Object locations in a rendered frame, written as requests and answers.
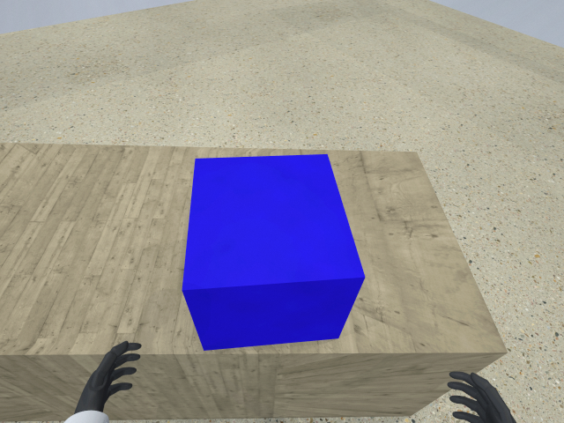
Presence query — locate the carton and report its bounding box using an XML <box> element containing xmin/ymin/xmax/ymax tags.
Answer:
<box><xmin>182</xmin><ymin>154</ymin><xmax>365</xmax><ymax>351</ymax></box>

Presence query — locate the pedestal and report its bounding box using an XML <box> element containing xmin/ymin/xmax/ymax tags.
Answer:
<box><xmin>0</xmin><ymin>143</ymin><xmax>508</xmax><ymax>422</ymax></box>

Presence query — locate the right robot hand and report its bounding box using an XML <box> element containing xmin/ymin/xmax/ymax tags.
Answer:
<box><xmin>448</xmin><ymin>371</ymin><xmax>516</xmax><ymax>423</ymax></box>

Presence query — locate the left robot hand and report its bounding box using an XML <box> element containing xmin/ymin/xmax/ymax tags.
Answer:
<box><xmin>74</xmin><ymin>341</ymin><xmax>141</xmax><ymax>414</ymax></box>

